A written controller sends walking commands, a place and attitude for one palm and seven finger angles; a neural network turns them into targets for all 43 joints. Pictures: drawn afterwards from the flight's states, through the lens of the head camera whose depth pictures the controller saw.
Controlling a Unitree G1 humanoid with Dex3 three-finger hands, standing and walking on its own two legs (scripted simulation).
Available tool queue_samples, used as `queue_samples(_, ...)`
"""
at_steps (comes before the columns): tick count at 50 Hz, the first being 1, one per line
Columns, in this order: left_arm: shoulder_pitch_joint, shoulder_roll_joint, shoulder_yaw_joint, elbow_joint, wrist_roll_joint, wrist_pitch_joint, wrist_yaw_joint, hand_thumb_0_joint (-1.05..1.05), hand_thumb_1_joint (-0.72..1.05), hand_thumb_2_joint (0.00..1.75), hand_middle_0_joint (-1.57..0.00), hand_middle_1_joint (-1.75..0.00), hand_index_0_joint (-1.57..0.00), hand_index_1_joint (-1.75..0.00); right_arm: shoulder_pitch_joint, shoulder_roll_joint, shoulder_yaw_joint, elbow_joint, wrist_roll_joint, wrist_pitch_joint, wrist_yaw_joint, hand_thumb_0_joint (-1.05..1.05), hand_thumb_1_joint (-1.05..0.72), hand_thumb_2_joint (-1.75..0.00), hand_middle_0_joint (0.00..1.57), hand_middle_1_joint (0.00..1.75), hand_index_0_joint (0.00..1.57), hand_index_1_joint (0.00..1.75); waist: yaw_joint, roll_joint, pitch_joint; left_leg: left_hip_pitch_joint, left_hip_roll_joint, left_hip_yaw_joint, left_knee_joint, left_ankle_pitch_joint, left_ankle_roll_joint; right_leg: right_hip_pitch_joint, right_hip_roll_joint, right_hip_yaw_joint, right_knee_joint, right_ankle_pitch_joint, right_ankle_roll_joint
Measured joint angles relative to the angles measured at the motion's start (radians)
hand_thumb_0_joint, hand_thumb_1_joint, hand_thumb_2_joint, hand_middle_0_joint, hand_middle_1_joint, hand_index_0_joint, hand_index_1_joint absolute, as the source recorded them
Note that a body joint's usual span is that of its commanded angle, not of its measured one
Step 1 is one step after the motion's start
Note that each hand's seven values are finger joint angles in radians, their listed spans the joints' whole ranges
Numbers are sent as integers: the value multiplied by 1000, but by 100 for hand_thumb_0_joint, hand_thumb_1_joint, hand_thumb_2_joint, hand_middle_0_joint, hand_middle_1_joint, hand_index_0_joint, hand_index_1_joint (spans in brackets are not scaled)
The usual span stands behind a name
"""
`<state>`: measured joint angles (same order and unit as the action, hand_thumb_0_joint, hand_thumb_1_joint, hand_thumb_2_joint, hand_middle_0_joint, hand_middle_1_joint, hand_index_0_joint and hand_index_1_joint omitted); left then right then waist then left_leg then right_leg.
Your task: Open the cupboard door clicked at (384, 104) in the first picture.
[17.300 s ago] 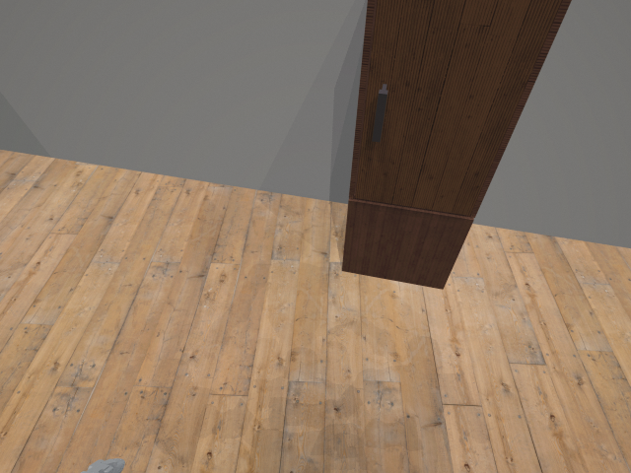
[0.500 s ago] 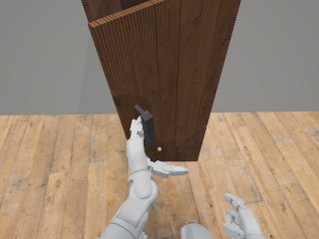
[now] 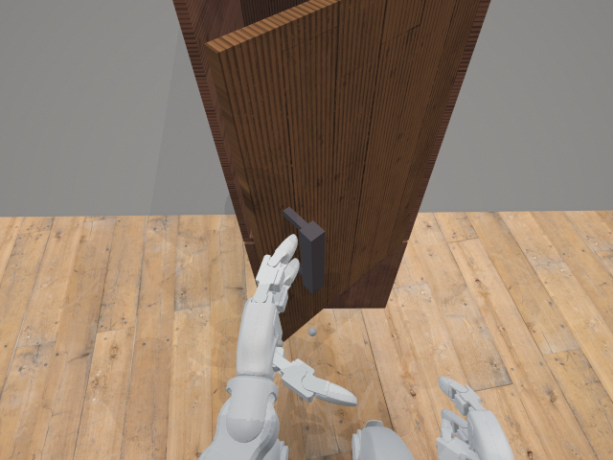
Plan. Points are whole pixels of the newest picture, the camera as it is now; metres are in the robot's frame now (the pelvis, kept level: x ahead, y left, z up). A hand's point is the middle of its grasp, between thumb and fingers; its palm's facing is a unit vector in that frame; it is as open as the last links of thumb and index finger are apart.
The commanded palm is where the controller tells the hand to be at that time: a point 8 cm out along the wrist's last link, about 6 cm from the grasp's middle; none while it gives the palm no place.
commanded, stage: slide the hand sideways off the handle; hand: left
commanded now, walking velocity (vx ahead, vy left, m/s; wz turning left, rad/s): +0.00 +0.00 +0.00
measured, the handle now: (303, 251) +0.37 +0.02 +0.06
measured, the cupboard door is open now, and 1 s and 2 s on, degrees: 41 41 41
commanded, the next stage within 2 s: draw the hand back to the body in 0.70 s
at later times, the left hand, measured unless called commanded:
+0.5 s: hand (279, 364) +0.23 +0.04 +0.05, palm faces -0.02 -1.00 +0.01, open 16.3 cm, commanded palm +0.20 +0.10 +0.05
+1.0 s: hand (237, 373) +0.21 +0.08 +0.08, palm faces +0.00 -1.00 -0.05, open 16.3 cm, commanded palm +0.17 +0.14 +0.09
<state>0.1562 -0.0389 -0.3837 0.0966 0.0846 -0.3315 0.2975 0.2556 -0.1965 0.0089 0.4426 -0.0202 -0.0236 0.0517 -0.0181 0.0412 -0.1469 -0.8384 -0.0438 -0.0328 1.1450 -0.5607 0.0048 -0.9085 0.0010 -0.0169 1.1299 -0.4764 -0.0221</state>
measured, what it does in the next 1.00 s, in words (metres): stands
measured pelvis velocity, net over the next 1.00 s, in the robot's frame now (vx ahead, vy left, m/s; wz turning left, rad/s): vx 0.01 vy -0.01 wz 0.01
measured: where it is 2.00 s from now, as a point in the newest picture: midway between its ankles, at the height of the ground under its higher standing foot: outside the picture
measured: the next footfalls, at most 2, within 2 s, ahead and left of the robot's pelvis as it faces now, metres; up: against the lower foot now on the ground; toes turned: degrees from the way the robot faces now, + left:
none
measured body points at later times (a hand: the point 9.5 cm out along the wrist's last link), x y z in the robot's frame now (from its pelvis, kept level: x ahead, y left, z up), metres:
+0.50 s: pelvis +0.01 -0.01 -0.01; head +0.08 -0.03 +0.44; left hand +0.22 +0.10 +0.06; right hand +0.21 -0.22 -0.09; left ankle +0.00 +0.12 -0.65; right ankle +0.04 -0.11 -0.65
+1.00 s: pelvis +0.01 -0.01 +0.00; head +0.06 -0.04 +0.44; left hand +0.20 +0.13 +0.09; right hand +0.20 -0.23 -0.08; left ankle +0.00 +0.12 -0.65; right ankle +0.04 -0.11 -0.65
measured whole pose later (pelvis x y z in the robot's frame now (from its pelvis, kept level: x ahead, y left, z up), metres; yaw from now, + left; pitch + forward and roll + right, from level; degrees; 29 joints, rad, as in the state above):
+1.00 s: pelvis +0.01 -0.01 +0.00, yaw +1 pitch +14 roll +0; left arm 0.55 0.11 -0.18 -0.33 -0.05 -0.29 0.04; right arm 0.27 -0.21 0.02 0.37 0.01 -0.05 -0.02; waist 0.01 0.05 -0.15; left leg -0.83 -0.03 -0.06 1.17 -0.59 -0.02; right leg -0.89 0.01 -0.04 1.16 -0.51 -0.04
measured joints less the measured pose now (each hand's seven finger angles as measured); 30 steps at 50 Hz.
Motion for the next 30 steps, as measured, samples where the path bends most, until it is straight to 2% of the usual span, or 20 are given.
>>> queue_samples(7,82,16,7,-73,0,-1,-22,-2,-50,30,-15,-30,-15,-30,-17,2,11,-25,0,-12,-8,1,-90,-90,20,30,20,30,11,-2,-2,0,0,-10,8,-9,-2,5,-1,-10,4,-11,-1)
queue_samples(22,260,41,45,-227,-16,-8,-125,-2,-50,30,-15,-30,-15,-30,-19,-8,14,-58,-3,-24,-31,1,-90,-90,20,30,20,30,31,-9,-8,-22,0,-23,36,-31,-14,-18,-1,-23,40,-39,-13)
queue_samples(30,331,75,103,-281,-58,-29,-186,-2,-50,30,-15,-30,-15,-30,-8,-12,12,-57,0,-29,-43,1,-90,-90,20,30,20,30,33,-6,-12,-37,3,-27,53,-40,-21,-36,2,-28,61,-49,-20)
